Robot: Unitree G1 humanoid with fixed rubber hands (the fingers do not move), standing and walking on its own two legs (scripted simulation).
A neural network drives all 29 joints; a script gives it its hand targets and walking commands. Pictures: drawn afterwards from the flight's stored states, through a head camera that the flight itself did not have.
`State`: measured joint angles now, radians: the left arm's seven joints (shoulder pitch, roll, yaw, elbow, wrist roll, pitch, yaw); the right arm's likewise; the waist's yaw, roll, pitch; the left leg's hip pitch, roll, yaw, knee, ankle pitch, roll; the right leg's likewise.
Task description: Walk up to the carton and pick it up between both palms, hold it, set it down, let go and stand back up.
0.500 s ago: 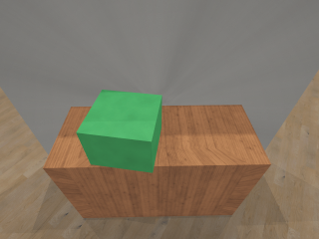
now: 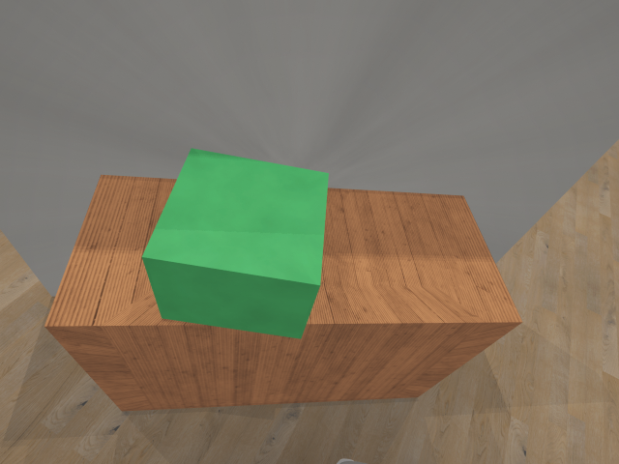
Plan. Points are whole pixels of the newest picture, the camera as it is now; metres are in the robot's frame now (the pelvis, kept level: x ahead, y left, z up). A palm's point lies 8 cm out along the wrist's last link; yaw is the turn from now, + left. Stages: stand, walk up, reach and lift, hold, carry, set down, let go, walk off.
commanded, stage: walk up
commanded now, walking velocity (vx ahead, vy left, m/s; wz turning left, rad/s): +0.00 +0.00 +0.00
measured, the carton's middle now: (246, 244) +0.50 +0.10 -0.10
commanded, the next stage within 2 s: none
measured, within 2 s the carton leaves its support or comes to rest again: neither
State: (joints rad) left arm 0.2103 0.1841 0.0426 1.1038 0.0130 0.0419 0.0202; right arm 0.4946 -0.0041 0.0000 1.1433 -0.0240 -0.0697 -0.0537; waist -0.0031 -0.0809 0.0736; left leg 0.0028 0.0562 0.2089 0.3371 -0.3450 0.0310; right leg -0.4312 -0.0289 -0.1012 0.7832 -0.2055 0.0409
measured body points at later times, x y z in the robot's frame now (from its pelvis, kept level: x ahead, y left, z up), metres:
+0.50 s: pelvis +0.08 +0.02 -0.01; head +0.09 +0.04 +0.44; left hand +0.08 +0.23 -0.18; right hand +0.08 -0.20 -0.16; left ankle +0.08 +0.14 -0.74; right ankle +0.04 -0.08 -0.74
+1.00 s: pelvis +0.11 +0.06 +0.00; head +0.13 +0.06 +0.45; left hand +0.08 +0.25 -0.17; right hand +0.09 -0.15 -0.16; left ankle +0.08 +0.14 -0.74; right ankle +0.04 -0.08 -0.74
